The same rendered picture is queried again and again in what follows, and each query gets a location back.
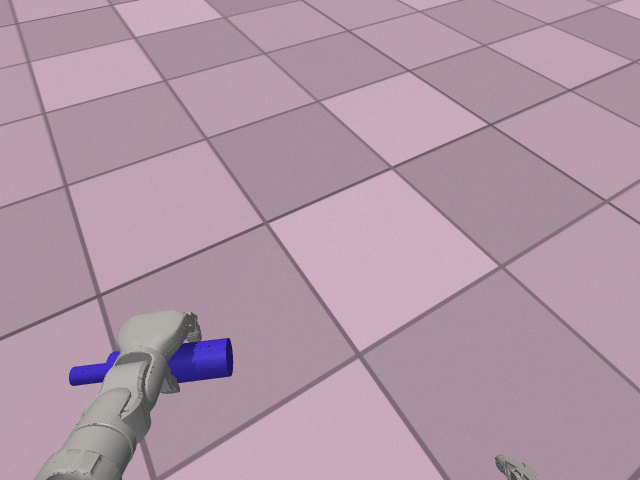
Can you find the left robot arm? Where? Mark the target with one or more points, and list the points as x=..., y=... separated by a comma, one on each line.
x=103, y=442

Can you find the left robot hand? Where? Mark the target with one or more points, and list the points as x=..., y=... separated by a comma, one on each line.
x=163, y=331

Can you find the bottle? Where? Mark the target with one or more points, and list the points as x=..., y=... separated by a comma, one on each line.
x=191, y=362

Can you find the right robot hand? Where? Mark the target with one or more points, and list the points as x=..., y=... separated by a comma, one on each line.
x=513, y=469

